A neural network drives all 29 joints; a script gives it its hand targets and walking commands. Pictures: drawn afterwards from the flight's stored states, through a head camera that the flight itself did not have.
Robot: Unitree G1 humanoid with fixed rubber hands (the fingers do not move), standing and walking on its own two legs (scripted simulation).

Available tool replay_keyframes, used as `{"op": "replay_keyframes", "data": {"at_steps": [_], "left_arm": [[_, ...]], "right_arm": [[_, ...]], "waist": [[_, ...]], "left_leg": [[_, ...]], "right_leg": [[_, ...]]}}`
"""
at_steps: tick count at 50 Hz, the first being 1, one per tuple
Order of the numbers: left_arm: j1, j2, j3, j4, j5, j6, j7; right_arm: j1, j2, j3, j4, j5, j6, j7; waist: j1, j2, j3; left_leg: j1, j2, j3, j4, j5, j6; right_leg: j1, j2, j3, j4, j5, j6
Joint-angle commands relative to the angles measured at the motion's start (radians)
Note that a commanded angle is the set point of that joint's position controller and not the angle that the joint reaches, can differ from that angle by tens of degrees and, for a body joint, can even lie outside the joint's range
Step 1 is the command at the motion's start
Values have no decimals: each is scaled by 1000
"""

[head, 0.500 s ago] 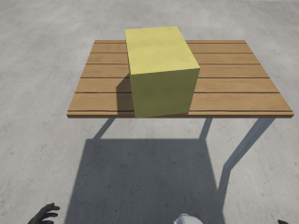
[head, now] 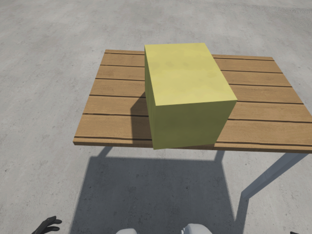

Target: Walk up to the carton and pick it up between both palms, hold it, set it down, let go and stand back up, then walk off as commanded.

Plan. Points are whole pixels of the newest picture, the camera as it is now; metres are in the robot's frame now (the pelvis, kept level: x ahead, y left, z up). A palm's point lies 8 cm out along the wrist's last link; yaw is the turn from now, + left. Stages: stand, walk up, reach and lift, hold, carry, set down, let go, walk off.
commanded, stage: walk up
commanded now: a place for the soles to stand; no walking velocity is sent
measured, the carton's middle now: (179, 94) +0.56 -0.05 +0.01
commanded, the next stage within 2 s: none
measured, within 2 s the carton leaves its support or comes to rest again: neither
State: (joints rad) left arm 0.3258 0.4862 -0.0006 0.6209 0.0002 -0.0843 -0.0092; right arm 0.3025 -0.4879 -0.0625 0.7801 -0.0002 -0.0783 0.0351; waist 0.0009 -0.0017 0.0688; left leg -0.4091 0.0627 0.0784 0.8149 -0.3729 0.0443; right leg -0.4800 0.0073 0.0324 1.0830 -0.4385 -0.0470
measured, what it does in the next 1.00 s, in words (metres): steps on the spot: right foot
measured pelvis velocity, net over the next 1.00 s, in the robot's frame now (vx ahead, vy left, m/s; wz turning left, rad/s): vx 0.09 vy -0.02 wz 0.00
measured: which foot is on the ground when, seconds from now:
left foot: down 0.00-1.00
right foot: up 0.00-0.22, down 0.24-1.00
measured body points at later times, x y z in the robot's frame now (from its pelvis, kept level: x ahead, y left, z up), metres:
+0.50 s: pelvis +0.09 -0.02 -0.01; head +0.12 -0.01 +0.44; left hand +0.21 +0.30 -0.09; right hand +0.18 -0.36 -0.09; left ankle +0.07 +0.09 -0.71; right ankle +0.14 -0.14 -0.71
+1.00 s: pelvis +0.09 -0.02 -0.01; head +0.12 -0.01 +0.44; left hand +0.25 +0.30 -0.08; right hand +0.18 -0.36 -0.09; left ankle +0.07 +0.09 -0.71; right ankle +0.14 -0.14 -0.71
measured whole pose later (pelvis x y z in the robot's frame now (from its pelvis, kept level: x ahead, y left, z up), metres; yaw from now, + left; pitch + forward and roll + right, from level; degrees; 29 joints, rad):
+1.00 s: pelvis +0.09 -0.02 -0.01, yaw +0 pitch +0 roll -1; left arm 0.21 0.47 0.00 0.62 0.00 -0.07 0.00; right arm 0.28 -0.47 -0.06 0.77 0.00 -0.06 0.00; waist 0.00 0.01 0.08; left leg -0.37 0.06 0.06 0.87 -0.49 0.01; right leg -0.45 0.00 -0.04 0.81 -0.35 0.00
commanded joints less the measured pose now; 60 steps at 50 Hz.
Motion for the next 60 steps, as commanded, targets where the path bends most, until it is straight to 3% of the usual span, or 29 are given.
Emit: {"op": "replay_keyframes", "data": {"at_steps": [1, 8, 10, 11, 12, 13, 14, 16, 19, 20, 21, 22, 23, 24, 26, 28, 30, 34, 36, 38, 41, 43, 46, 50, 53, 54, 56, 57, 60], "left_arm": [[72, 178, 96, 64, 6, 9, -1], [-2, 126, 79, 28, 4, 0, 15], [47, 108, 82, 51, 5, -10, 21], [97, 122, 90, 69, 10, -16, 29], [138, 181, 109, 81, 21, -22, 38], [142, 270, 125, 70, 23, -28, 46], [91, 291, 123, 62, 6, -21, 41], [25, 257, 110, 44, 12, -6, 40], [-71, 211, 86, 23, 15, 11, 33], [-105, 173, 71, 13, 13, 14, 27], [-114, 130, 63, 7, 8, 16, 21], [-113, 129, 64, 19, 5, 21, 25], [-111, 146, 68, 30, 4, 20, 29], [-96, 149, 67, 38, 6, 11, 27], [-50, 169, 74, 50, 12, -12, 27], [-35, 221, 89, 53, 7, -17, 29], [-81, 212, 82, 53, 1, -3, 31], [-154, 128, 58, 41, 1, 19, 31], [-133, 141, 60, 49, 7, 12, 30], [-117, 168, 70, 55, 11, 2, 27], [-134, 202, 78, 57, 9, 2, 26], [-172, 173, 67, 53, 8, 9, 24], [-180, 135, 59, 51, 10, 18, 24], [-134, 173, 72, 54, 15, 3, 23], [-154, 186, 73, 52, 11, 5, 23], [-159, 191, 90, 22, 30, 24, 3], [-229, 132, 81, -7, 40, 41, -3], [-258, 147, 82, -23, 46, 46, 0], [-198, 165, 88, -10, 41, 34, -13]], "right_arm": [[77, -250, -83, -59, -13, -27, -21], [37, -239, -61, -80, -8, -11, -26], [-31, -206, -41, -102, -2, -2, -27], [-42, -178, -28, -111, 0, 5, -27], [-23, -135, -14, -122, 7, 7, -31], [-6, -73, 9, -146, 12, 13, -32], [-39, -129, -14, -124, 17, 38, -44], [-73, -160, -24, -115, 2, 37, -48], [52, -154, -45, -46, -12, 17, -43], [56, -179, -53, -39, -21, 8, -44], [45, -229, -61, -46, -29, -2, -45], [-9, -260, -61, -58, -25, -9, -43], [-36, -255, -52, -55, -20, -7, -40], [-63, -236, -44, -54, -17, -6, -40], [-82, -183, -27, -65, -8, -2, -40], [-58, -142, -19, -71, -4, 7, -43], [-50, -149, -23, -58, -6, 10, -48], [-54, -220, -39, -50, -15, -5, -48], [-74, -207, -32, -55, -12, -3, -45], [-81, -177, -22, -64, -7, 3, -44], [-70, -153, -20, -58, -9, 14, -45], [-56, -172, -26, -48, -16, 11, -44], [-70, -212, -35, -47, -20, -2, -45], [-81, -173, -22, -60, -11, 5, -44], [-71, -162, -22, -53, -14, 13, -44], [25, -206, -47, -45, -14, -7, -51], [103, -312, -85, -19, -23, -19, -59], [110, -345, -100, -17, -24, -19, -62], [60, -309, -94, -34, -22, -22, -63]], "waist": [[-53, 105, 26], [-52, 140, 25], [2, 111, -38], [37, 60, -81], [59, -60, -136], [48, -233, -153], [26, -136, -128], [21, -135, -55], [-55, -130, -87], [-66, -65, -76], [-57, 62, -69], [-40, 121, -25], [-25, 85, -12], [-5, 43, -33], [10, 2, -138], [-4, -55, -208], [-20, -67, -195], [-20, 35, -120], [-5, 29, -130], [-2, -7, -166], [-19, -65, -174], [-33, -34, -155], [-16, 28, -117], [-7, -19, -173], [-24, -49, -168], [-47, -106, -163], [-89, 118, -47], [-102, 119, 15], [-64, 60, -1]], "left_leg": [[216, 248, -428, -488, -64, 105], [186, 250, -246, -318, 488, 187], [99, 197, -145, -181, 630, 149], [70, 159, -108, -65, 585, 105], [4, 121, -83, 94, 452, 56], [-137, 26, -46, 278, 104, -10], [-137, -18, -109, 261, -241, -6], [-141, 5, -103, 186, -310, -1], [114, 1, -56, -125, -58, 16], [179, 28, -137, -233, -86, 31], [193, 161, -372, -347, -185, 85], [149, 287, -513, -410, -151, 149], [119, 311, -487, -382, -31, 182], [102, 265, -391, -307, 114, 162], [55, 137, -178, -129, 364, 63], [45, 33, -82, -2, 251, -2], [85, 28, -98, -61, 141, 7], [153, 213, -323, -260, 272, 119], [116, 199, -268, -205, 332, 112], [47, 126, -177, -141, 264, 56], [61, 42, -103, -86, 109, 14], [116, 70, -160, -182, 74, 35], [111, 197, -310, -275, 139, 112], [44, 103, -164, -149, 185, 46], [84, 52, -128, -129, 94, 26], [118, 89, -215, -171, -68, 72], [288, 302, -534, -415, -193, 184], [298, 401, -620, -454, -112, 251], [284, 366, -480, -343, 175, 251]], "right_leg": [[-266, -31, 36, 29, 106, 22], [-105, -49, -74, -227, 86, 8], [121, -17, -104, -397, 226, -11], [232, 13, -94, -489, 309, -20], [337, -50, 56, -535, 366, -43], [382, -287, 449, -637, 415, -123], [285, -358, 566, -652, 372, -222], [214, -334, 487, -621, 300, -248], [31, -231, 275, -520, 234, -143], [-57, -174, 194, -440, 172, -92], [-143, -79, 86, -277, 122, -31], [-161, -13, -33, -199, 28, -1], [-121, -25, -33, -230, -18, -3], [-31, -40, -16, -293, 84, -12], [179, -82, 86, -376, 408, -48], [238, -212, 277, -424, 539, -137], [196, -220, 263, -399, 521, -156], [26, -54, -9, -238, 309, -12], [90, -64, 17, -295, 310, -23], [192, -93, 96, -352, 404, -60], [163, -194, 245, -431, 315, -121], [86, -150, 171, -392, 268, -87], [53, -51, 4, -279, 279, -16], [191, -105, 128, -375, 370, -67], [132, -163, 208, -419, 279, -101], [67, -108, 153, -348, 155, -94], [-274, -6, -48, -108, 4, -18], [-379, -28, -4, -51, -144, -7], [-267, -68, 1, -121, -137, -8]]}}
